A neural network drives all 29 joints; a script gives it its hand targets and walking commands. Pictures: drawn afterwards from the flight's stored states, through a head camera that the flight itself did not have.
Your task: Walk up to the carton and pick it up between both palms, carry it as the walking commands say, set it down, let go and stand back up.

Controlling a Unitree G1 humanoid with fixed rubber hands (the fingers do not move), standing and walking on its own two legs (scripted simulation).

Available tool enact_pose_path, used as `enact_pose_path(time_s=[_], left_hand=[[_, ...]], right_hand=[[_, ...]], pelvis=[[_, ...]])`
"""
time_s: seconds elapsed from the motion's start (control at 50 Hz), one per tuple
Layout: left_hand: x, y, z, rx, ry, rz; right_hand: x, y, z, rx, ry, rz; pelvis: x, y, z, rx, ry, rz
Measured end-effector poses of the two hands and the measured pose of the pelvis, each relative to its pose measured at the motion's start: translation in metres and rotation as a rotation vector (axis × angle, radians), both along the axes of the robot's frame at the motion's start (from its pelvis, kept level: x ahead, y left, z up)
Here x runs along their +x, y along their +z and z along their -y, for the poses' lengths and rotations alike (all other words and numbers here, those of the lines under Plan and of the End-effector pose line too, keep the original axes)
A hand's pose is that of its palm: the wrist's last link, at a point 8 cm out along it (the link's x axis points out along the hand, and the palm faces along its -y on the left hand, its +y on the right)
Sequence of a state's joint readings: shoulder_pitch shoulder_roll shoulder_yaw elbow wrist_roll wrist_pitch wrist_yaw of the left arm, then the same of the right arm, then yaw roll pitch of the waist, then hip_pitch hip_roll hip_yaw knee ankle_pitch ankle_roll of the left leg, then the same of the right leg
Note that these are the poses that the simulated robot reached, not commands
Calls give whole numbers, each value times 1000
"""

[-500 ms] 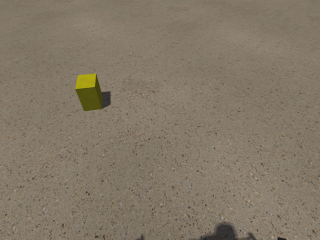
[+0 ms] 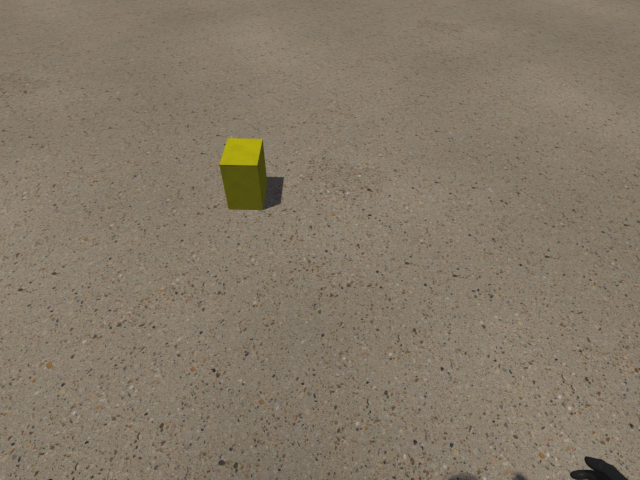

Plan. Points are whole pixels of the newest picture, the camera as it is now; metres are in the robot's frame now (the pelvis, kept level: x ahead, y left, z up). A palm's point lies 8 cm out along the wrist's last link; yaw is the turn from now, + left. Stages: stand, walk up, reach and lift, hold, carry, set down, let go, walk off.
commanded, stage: walk up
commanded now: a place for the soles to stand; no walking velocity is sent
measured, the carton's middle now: (245, 174) +1.50 +0.34 -0.65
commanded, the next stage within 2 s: none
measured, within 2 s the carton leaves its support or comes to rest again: neither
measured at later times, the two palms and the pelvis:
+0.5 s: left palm (37, 393) +0.27 +0.40 -0.07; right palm (511, 357) +0.34 -0.29 -0.10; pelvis +0.21 +0.04 -0.02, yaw +10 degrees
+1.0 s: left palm (48, 325) +0.39 +0.47 -0.10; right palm (404, 208) +0.64 -0.16 -0.06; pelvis +0.42 +0.13 -0.01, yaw +15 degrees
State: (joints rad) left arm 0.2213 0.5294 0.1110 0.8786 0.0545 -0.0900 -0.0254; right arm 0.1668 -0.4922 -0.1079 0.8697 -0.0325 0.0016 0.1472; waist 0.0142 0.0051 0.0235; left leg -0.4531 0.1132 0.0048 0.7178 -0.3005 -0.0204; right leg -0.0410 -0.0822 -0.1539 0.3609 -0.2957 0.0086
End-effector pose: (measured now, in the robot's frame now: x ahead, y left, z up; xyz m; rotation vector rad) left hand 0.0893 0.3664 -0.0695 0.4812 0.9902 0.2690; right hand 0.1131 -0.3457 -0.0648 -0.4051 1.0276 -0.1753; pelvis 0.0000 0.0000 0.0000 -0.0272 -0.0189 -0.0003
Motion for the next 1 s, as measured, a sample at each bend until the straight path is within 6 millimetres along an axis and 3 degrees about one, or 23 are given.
enact_pose_path(time_s=[0.08,0.12,0.28,0.38,0.46,0.52,0.68,0.8,0.84,0.88,1.0], left_hand=[[12,-14,-40,11,31,-5],[24,-21,-48,-7,42,-5],[87,-19,-37,-101,29,-3],[135,-6,-32,-95,32,25],[172,1,-35,-31,54,90],[175,7,-38,-6,114,104],[153,16,-49,-4,268,-29],[169,-3,-71,-42,321,-110],[185,-17,-83,-56,323,-122],[211,-27,-91,-75,317,-112],[304,-32,-100,-133,245,-47]], right_hand=[[56,2,-23,-52,58,71],[68,-1,-33,-74,60,86],[87,-2,-61,-48,53,15],[128,-12,-58,-24,67,-1],[189,-31,-52,-20,118,10],[242,-37,-64,-8,173,22],[381,-18,-117,36,336,62],[482,-3,-177,47,420,139],[511,-2,-193,24,435,182],[526,-2,-200,2,416,209],[522,6,-189,-41,315,148]], pelvis=[[30,-17,-29,14,33,4],[42,-22,-39,27,49,4],[103,-5,-52,40,94,6],[150,-5,-49,43,120,3],[194,-19,-41,33,150,-1],[220,-18,-41,14,182,1],[288,-1,-58,4,249,-5],[342,-6,-88,3,270,-7],[361,-15,-103,6,268,-6],[376,-20,-114,13,272,-3],[423,-10,-130,34,262,-2]])
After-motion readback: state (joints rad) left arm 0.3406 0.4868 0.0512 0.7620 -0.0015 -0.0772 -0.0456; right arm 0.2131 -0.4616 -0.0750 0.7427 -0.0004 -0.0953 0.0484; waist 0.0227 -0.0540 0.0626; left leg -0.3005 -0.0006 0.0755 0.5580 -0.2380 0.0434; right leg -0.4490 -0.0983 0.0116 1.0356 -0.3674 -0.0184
